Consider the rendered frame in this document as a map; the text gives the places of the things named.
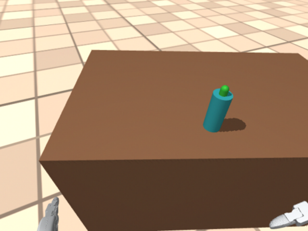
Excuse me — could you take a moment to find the right robot hand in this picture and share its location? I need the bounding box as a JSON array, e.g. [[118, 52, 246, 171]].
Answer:
[[269, 201, 308, 229]]

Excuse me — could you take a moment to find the bottle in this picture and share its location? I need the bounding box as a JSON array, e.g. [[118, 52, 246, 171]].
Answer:
[[203, 85, 233, 132]]

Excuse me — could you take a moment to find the left robot hand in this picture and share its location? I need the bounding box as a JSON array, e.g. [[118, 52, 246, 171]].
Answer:
[[37, 197, 59, 231]]

